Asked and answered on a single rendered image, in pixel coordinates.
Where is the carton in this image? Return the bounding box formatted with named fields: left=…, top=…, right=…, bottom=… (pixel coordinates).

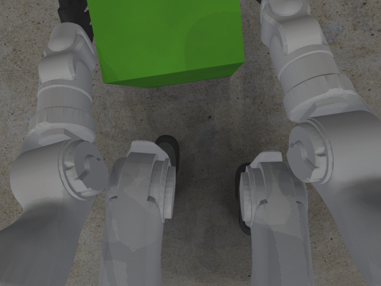
left=87, top=0, right=245, bottom=88

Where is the left robot upper arm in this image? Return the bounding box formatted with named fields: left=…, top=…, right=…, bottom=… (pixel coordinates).
left=0, top=138, right=108, bottom=286

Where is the robot right foot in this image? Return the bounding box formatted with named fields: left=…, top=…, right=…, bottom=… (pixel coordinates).
left=235, top=163, right=251, bottom=235

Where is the right robot upper arm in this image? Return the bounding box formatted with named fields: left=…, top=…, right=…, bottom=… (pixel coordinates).
left=286, top=110, right=381, bottom=286

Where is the robot left forearm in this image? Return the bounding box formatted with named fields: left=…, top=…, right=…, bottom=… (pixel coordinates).
left=10, top=22, right=96, bottom=185

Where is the robot left hand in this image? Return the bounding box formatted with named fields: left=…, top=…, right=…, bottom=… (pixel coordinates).
left=58, top=0, right=94, bottom=43

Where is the robot right forearm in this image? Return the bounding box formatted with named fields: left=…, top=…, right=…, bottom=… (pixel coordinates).
left=260, top=0, right=381, bottom=123

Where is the robot left shin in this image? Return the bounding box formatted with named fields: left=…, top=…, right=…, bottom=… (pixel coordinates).
left=105, top=140, right=171, bottom=205

